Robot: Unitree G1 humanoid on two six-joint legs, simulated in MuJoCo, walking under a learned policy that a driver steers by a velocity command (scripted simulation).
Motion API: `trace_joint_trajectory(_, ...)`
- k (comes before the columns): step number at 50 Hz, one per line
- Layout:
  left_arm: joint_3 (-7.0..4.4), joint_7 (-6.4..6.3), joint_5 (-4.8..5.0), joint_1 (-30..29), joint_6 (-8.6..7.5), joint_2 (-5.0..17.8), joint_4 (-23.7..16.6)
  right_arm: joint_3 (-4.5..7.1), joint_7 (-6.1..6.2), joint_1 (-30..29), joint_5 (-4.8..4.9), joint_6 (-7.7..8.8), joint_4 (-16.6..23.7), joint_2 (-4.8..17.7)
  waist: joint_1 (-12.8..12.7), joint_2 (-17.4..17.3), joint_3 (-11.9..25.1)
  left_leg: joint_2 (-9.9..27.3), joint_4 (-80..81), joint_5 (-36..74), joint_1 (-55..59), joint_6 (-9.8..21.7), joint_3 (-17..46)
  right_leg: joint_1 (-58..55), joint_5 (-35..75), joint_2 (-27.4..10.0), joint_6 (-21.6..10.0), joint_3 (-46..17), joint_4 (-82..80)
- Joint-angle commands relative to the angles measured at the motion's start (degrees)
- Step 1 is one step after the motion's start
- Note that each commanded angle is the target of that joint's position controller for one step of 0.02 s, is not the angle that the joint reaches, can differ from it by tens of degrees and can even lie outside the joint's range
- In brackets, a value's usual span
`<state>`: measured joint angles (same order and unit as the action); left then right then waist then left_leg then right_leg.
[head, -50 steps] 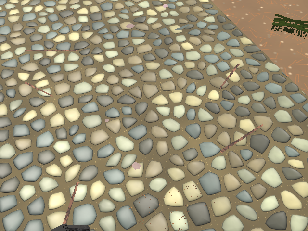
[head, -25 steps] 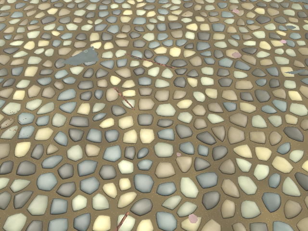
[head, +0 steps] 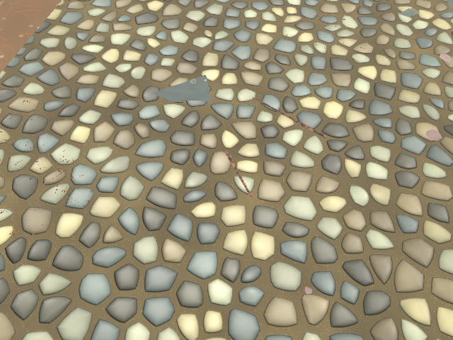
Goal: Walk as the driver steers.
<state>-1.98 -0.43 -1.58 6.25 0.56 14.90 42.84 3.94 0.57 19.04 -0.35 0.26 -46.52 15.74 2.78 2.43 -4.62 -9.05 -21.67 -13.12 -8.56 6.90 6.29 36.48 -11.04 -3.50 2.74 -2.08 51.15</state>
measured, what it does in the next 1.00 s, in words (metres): steps on the spot, turning right: right foot, then left foot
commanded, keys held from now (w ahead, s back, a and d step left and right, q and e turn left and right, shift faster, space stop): e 0.92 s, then no key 0.08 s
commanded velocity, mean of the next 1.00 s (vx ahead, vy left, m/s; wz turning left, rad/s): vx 0.03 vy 0.00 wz -0.35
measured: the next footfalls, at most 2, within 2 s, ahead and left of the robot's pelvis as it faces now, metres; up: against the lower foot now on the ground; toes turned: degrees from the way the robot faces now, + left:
right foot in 0.16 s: +0.17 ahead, -0.12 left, +0.00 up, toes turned +0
left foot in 0.60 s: +0.11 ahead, +0.08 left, +0.00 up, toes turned -18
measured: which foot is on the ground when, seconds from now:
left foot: down 0.00-0.16, up 0.18-0.58, down 0.60-1.00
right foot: up 0.00-0.14, down 0.16-0.60, up 0.62-1.00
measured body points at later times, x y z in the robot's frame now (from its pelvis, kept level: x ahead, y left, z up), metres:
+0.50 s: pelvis +0.05 -0.03 +0.00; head +0.09 -0.04 +0.44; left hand +0.17 +0.24 -0.12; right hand +0.14 -0.31 -0.13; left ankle +0.06 +0.11 -0.71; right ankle +0.13 -0.12 -0.74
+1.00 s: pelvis +0.03 -0.01 +0.00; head +0.06 -0.02 +0.45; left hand +0.28 +0.16 -0.12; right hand -0.01 -0.30 -0.12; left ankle +0.07 +0.09 -0.74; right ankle -0.04 -0.09 -0.72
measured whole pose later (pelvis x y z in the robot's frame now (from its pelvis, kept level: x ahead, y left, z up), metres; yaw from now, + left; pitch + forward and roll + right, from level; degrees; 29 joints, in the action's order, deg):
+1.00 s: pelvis +0.03 -0.01 +0.00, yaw -27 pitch +0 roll -1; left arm -3.5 2.6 0.0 8.5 4.9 16.4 42.5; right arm 2.3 1.0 13.3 -1.5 -0.6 -43.6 16.0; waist 1.7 -0.3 -3.8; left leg 3.4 -28.4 -16.2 -12.1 1.0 -7.9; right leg 16.1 -25.2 1.2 0.8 1.2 39.7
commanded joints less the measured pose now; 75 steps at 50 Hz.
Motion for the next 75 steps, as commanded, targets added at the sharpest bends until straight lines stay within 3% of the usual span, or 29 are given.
trace_joint_trajectory(1, -0.76, -0.20, 0.33, 0.19, -0.73, 4.72, -3.20, 1.44, 0.66, 2.98, -0.55, 0.23, 2.64, 7.30, 0.12, -7.23, 7.04, 16.91, -1.64, 49.70, 9.00, 4.14, 8.30, -1.45, 1.03, 1.21, -1.22, 1.32, -4.30)
trace_joint_trajectory(5, -0.33, -0.19, 0.52, 3.35, -1.48, 4.09, -1.29, -0.04, 1.02, 1.27, -1.03, 0.38, 1.83, 5.22, -0.96, -7.45, 6.03, 17.15, -4.34, 49.78, 6.42, 2.41, 7.21, -14.05, -0.98, 3.15, -4.58, 2.68, -15.44)
trace_joint_trajectory(7, -0.40, -0.55, 0.33, 9.23, -2.30, 4.15, 1.04, -0.38, 1.34, -1.11, -0.08, 0.85, 1.64, 5.93, -4.90, -5.20, 6.51, 15.06, -10.84, 45.53, 3.58, -0.29, 5.28, -26.22, 10.85, 3.05, -6.76, 1.51, -29.21)
trace_joint_trajectory(8, -1.04, -0.90, 0.13, 11.69, -2.98, 8.04, 1.07, -0.67, 1.41, 0.19, -0.30, 1.34, 2.94, 5.58, -4.38, 0.88, 10.53, 11.15, -18.29, 29.60, -0.21, -2.42, 3.11, -34.06, 34.42, -5.56, -9.29, -9.38, -27.91)
trace_joint_trajectory(9, -1.47, -0.72, 0.97, 10.22, -2.55, 11.15, 0.03, -0.51, 1.48, 5.95, -0.14, 0.50, 2.12, 4.50, -1.58, 9.75, 13.42, 2.66, -28.88, -9.91, -5.61, -4.63, -2.19, -36.60, 57.50, -17.29, -19.71, -21.89, -26.53)
trace_joint_trajectory(10, -0.56, -0.02, 2.06, 10.37, -2.07, 7.79, 0.51, -0.46, 1.65, 4.92, -1.15, -0.86, 1.43, 5.91, -1.72, 8.64, 14.16, 2.91, -33.30, -24.66, -8.75, -4.94, -2.35, -34.00, 52.84, -19.06, -23.57, -27.96, -29.21)
trace_joint_trajectory(12, -1.29, 0.51, 1.64, 7.83, -1.20, 8.54, 0.20, -0.21, 1.39, -0.59, -1.80, -1.81, 1.71, 6.45, -1.77, 2.23, 7.44, 4.27, -39.23, -20.87, -13.95, -6.04, -1.91, -29.26, 32.77, -12.65, -20.07, -22.73, -31.91)
trace_joint_trajectory(15, -2.12, 0.02, 1.31, 5.79, 0.12, 8.86, -0.16, -0.52, 0.69, -2.59, -1.01, -2.73, 2.29, 5.39, -0.99, 4.15, 6.58, 5.40, -36.92, -14.50, -14.06, -7.84, -3.16, -25.46, 17.55, -5.71, -15.17, -17.07, -34.79)
trace_joint_trajectory(23, -4.20, 0.61, 0.51, 7.41, 1.71, 9.87, -0.18, -1.15, 1.60, -7.26, -0.32, -2.70, 4.21, 4.14, -3.81, 5.95, 7.83, 5.27, -24.01, -12.56, -12.48, -8.35, -3.64, -23.23, -5.44, -3.95, -14.63, -22.92, -37.89)
trace_joint_trajectory(28, -4.89, 1.21, 0.86, 3.36, 2.87, 10.06, -1.16, -1.20, 2.31, -0.37, 0.26, -1.25, 2.81, 4.31, -0.74, 6.71, 7.44, 3.22, -5.52, -7.32, 0.20, -4.95, -4.51, -16.39, -9.80, -1.24, -9.93, -25.61, -37.69)
trace_joint_trajectory(29, -4.73, 1.09, 1.34, 2.66, 2.85, 9.35, -1.53, -0.91, 2.80, 1.50, -0.10, -0.86, 2.42, 5.31, 0.27, 5.45, 6.56, 4.64, 1.97, -5.54, 4.44, -3.87, -3.34, -12.74, -13.60, 1.25, -7.06, -24.18, -36.14)
trace_joint_trajectory(30, -4.13, 0.92, 1.91, 4.43, 2.66, 6.75, -2.09, 0.09, 3.41, 1.22, -0.82, -0.58, 3.20, 10.07, -1.04, -3.81, 6.19, 15.62, 10.43, -14.13, 6.41, -1.45, 8.47, -8.00, -18.93, 6.25, -3.78, -18.69, -26.44)
trace_joint_trajectory(31, -4.24, 0.59, 1.97, 4.49, 2.19, 5.60, -2.80, 1.09, 3.33, -5.76, -1.26, -0.73, 5.81, 15.10, -2.34, -16.59, 3.60, 29.40, 16.01, -18.73, 0.34, 3.95, 24.86, -1.55, -19.19, 15.84, -2.18, -4.63, -9.88)
trace_joint_trajectory(32, -5.09, 0.41, -0.30, 3.99, 1.97, 10.05, -1.89, 0.70, 2.87, -8.01, -2.10, -0.82, 5.99, 12.66, -3.27, -9.05, 1.74, 30.67, 13.73, -11.28, -7.69, 6.65, 20.89, -4.87, -17.57, 9.77, -1.80, -5.14, 1.59)
trace_joint_trajectory(33, -5.37, 0.84, -0.19, 6.11, 2.06, 9.85, -0.65, -0.51, 2.69, -10.87, -1.80, -0.51, 6.80, 8.41, -5.77, -6.46, 2.02, 26.58, 11.43, -3.22, -9.94, 5.63, 15.01, -8.34, -14.58, 9.73, -2.23, -5.09, 7.51)
trace_joint_trajectory(35, -5.13, 1.53, -0.28, 9.78, 2.87, 8.70, 1.00, -1.15, 2.50, -13.42, -1.30, -0.11, 7.82, 6.29, -7.31, -8.55, 3.09, 21.01, 8.37, 7.10, -6.49, 3.18, 5.10, -7.36, -10.67, 9.13, -1.86, -3.20, 15.54)
trace_joint_trajectory(37, -4.63, 2.20, 0.05, 8.57, 3.37, 8.26, 0.67, -1.15, 2.37, -10.33, -1.26, -0.07, 7.78, 6.20, -4.99, -9.62, 3.49, 20.20, 5.93, 16.60, -0.96, 3.74, 1.37, -4.32, -10.99, 8.03, -0.56, -1.19, 15.65)
trace_joint_trajectory(41, -3.57, 2.99, 0.56, 2.61, 3.77, 6.88, -2.12, 0.02, 2.21, -2.11, -1.07, -0.16, 5.58, 8.55, -0.19, -10.57, 4.86, 23.56, 2.47, 27.01, 10.69, 5.61, 0.89, -1.62, -13.80, 6.22, 1.04, 0.09, 6.72)
trace_joint_trajectory(48, -2.49, 3.02, 1.82, 1.57, 3.78, 5.83, -4.42, 1.18, 0.48, -3.61, -1.39, -0.43, 5.17, 10.64, -0.16, -13.81, 6.70, 24.73, -1.84, 31.54, 5.37, 4.52, -3.95, -16.47, -16.52, 6.18, -1.98, 5.51, -10.32)
trace_joint_trajectory(50, -2.19, 2.49, 1.61, 4.28, 3.23, 5.05, -3.67, 1.28, 0.18, -4.91, -0.76, -0.72, 4.78, 10.81, -2.34, -12.94, 7.25, 23.92, -5.33, 29.71, 3.44, 2.96, -5.02, -22.13, -10.20, 6.92, -3.53, 6.36, -21.07)
trace_joint_trajectory(51, -2.02, 1.99, 0.90, 6.03, 2.57, 5.13, -3.00, 1.19, 0.17, -5.24, -0.26, -0.96, 4.47, 10.43, -4.02, -10.80, 7.26, 22.78, -8.41, 25.33, 0.09, 0.38, -6.70, -27.59, -0.77, 6.64, -4.27, 5.43, -31.50)
trace_joint_trajectory(52, -2.55, 1.40, -0.23, 7.32, 1.66, 8.35, -2.78, 0.61, 0.04, -3.36, -0.35, -1.09, 4.46, 8.13, -4.01, -3.11, 9.14, 20.02, -15.96, 14.04, -7.85, -3.34, -9.64, -36.59, 3.35, -0.13, -5.43, -4.37, -36.50)
trace_joint_trajectory(53, -3.59, 1.13, 0.20, 6.27, 0.91, 15.43, -4.50, -1.24, -0.36, -2.64, -0.99, -1.26, 7.62, 1.56, -1.94, 12.73, 8.84, 11.27, -25.92, -19.82, -21.52, -7.80, -14.38, -41.12, 30.19, -17.99, -11.54, -24.34, -34.60)
trace_joint_trajectory(54, -3.58, 0.65, 0.97, 10.25, 0.56, 13.61, -2.81, -0.78, 0.66, -6.66, -0.86, -2.45, 6.94, 4.71, -6.83, 7.39, 9.87, 11.70, -31.20, -22.79, -18.13, -7.78, -6.70, -34.73, 34.21, -18.93, -18.38, -20.61, -32.23)
trace_joint_trajectory(56, -0.88, 0.24, 0.76, 2.35, 0.54, 6.15, -2.93, -0.48, 0.20, -5.59, 0.24, -3.13, 4.89, 5.46, -2.28, 4.32, 4.44, 12.69, -31.49, -15.57, -16.52, -7.56, -4.51, -30.08, 25.88, -11.73, -15.76, -11.64, -34.65)
trace_joint_trajectory(59, 0.89, -0.93, 0.40, 0.31, -0.04, 3.24, -1.88, -0.55, -0.78, -0.92, -0.69, -3.27, 0.69, 5.21, -0.94, 5.43, 5.56, 11.03, -27.08, -9.60, -10.28, -8.30, -5.06, -30.39, 30.44, -6.89, -12.33, -3.67, -34.55)
trace_joint_trajectory(64, -0.56, -1.51, 0.63, 3.07, 0.42, 8.20, 0.49, -0.40, -0.89, -3.43, -0.18, -3.47, 0.62, 5.40, -3.32, 4.88, 3.74, 9.21, -24.57, -11.54, -11.83, -8.05, -5.57, -31.70, 24.56, -9.57, -13.81, -3.61, -32.56)
trace_joint_trajectory(71, -1.80, -1.58, 0.16, 2.93, 0.85, 8.35, 1.25, -0.42, -1.15, -4.60, 0.03, -3.31, 2.04, 3.72, -3.46, 3.86, 4.18, 9.71, -23.17, -15.31, -12.11, -6.59, -8.04, -31.46, 22.97, -13.09, -16.55, -4.26, -30.66)
trace_joint_trajectory(75, -2.56, -1.44, 0.51, 0.85, 1.24, 9.58, 1.30, -0.47, -1.54, -1.87, 0.24, -2.50, 2.22, 2.92, -0.80, 3.51, 6.26, 8.27, -8.71, -6.27, -3.48, -4.32, -10.20, -28.59, 20.34, -11.92, -12.71, -0.31, -24.48)
Keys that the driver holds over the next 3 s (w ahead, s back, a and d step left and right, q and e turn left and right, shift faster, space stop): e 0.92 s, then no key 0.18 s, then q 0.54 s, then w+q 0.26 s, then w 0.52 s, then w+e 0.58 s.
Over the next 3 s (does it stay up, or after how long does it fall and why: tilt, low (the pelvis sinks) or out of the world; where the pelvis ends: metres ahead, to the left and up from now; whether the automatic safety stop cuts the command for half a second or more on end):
stays up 0.55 -0.05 0.00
